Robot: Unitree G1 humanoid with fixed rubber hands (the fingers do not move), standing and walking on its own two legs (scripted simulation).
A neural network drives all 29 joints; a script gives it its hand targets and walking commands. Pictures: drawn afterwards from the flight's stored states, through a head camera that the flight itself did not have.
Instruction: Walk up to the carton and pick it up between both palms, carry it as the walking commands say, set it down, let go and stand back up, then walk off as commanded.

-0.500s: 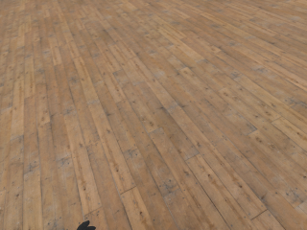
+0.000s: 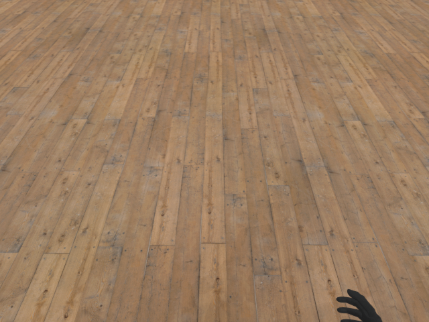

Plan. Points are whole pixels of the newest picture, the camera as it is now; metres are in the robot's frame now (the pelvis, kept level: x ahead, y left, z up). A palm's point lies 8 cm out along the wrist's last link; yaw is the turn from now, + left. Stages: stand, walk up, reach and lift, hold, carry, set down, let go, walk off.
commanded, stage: walk off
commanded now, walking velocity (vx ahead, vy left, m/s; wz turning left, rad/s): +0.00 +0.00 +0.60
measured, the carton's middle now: out of the picture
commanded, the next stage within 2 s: stand in 0.48 s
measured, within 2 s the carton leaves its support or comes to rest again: neither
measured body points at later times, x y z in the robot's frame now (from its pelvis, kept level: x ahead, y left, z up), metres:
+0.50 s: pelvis -0.03 +0.00 +0.01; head +0.00 -0.01 +0.46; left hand +0.07 +0.28 -0.10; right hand +0.02 -0.26 -0.14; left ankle -0.01 +0.11 -0.73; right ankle +0.00 -0.13 -0.71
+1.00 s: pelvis -0.06 -0.06 +0.01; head -0.03 -0.06 +0.46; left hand -0.14 +0.19 -0.13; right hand +0.13 -0.25 -0.13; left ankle -0.15 +0.04 -0.73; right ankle -0.01 -0.12 -0.73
